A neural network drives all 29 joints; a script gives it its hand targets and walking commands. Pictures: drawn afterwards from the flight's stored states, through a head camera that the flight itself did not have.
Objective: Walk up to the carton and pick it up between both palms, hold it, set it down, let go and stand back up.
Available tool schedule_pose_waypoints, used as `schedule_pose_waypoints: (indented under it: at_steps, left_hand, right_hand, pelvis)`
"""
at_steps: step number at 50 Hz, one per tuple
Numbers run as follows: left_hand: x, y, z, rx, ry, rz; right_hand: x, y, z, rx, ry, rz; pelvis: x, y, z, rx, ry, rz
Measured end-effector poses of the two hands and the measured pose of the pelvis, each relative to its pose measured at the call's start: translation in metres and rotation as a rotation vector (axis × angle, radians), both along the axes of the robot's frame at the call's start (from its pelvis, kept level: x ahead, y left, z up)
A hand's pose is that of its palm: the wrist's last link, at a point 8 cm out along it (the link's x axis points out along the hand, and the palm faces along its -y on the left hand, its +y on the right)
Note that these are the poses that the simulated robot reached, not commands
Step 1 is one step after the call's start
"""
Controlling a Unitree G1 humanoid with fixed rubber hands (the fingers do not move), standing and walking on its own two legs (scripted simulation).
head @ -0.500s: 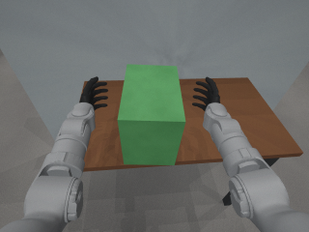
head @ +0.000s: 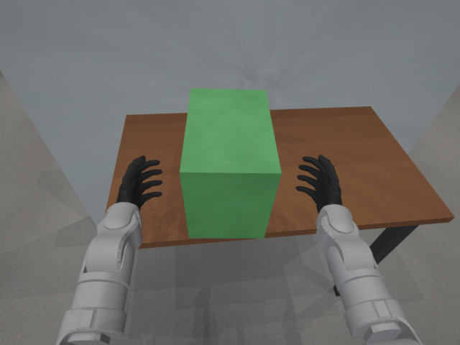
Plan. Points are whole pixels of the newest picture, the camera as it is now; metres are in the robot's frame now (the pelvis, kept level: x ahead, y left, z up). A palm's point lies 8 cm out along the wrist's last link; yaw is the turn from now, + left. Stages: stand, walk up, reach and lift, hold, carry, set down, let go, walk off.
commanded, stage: set down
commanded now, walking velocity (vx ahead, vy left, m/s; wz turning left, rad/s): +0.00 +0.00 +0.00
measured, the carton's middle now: (227, 163) +0.49 +0.01 +0.01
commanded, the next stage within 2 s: let go in 1.76 s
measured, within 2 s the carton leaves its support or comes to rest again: neither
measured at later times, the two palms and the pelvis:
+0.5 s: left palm (121, 278) +0.23 +0.19 +0.00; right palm (338, 280) +0.23 -0.18 +0.00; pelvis +0.01 +0.00 +0.00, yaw +0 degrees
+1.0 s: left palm (113, 295) +0.22 +0.21 -0.04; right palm (333, 297) +0.21 -0.18 -0.04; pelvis +0.03 +0.02 +0.00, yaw -2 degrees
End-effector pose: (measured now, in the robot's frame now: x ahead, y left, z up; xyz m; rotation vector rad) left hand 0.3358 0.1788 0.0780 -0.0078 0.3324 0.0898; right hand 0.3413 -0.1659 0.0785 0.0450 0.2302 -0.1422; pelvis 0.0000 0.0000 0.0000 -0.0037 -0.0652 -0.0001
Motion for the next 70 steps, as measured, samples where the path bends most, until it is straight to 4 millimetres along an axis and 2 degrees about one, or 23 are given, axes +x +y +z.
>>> schedule_pose_waypoints:
  at_steps: [15, 22, 26, 34, 43, 56, 70]
  left_hand:
    - [-0.054, 0.006, -0.035, 0.022, -0.008, 0.004]
    - [-0.092, 0.011, -0.068, 0.023, 0.031, 0.017]
    - [-0.104, 0.01, -0.081, 0.02, 0.031, 0.02]
    - [-0.106, 0.008, -0.094, 0.031, 0.023, -0.005]
    - [-0.111, 0.018, -0.105, 0.058, 0.13, -0.007]
    - [-0.122, 0.037, -0.12, 0.108, 0.277, -0.008]
    - [-0.141, 0.05, -0.142, 0.133, 0.406, -0.011]
  right_hand:
    - [-0.058, -0.007, -0.04, 0.0, 0.02, 0.002]
    - [-0.101, -0.013, -0.07, -0.021, 0.099, -0.002]
    - [-0.115, -0.016, -0.079, -0.034, 0.121, 0.0]
    - [-0.118, -0.014, -0.089, -0.047, 0.126, 0.013]
    - [-0.121, -0.007, -0.103, -0.059, 0.198, 0.036]
    - [-0.138, -0.021, -0.125, -0.094, 0.316, 0.045]
    - [-0.154, -0.03, -0.148, -0.125, 0.416, 0.071]
  pelvis:
    - [0.008, -0.002, 0.001, 0.004, -0.017, -0.006]
    - [0.013, -0.001, 0.001, 0.002, -0.011, -0.003]
    - [0.012, 0.001, 0.001, 0.004, 0.003, -0.006]
    - [0.013, 0.006, -0.001, 0.005, 0.005, -0.017]
    - [0.024, 0.011, 0.0, -0.002, -0.025, -0.024]
    - [0.038, 0.019, 0.001, -0.011, -0.021, -0.031]
    - [0.044, 0.019, 0.001, -0.016, -0.011, -0.029]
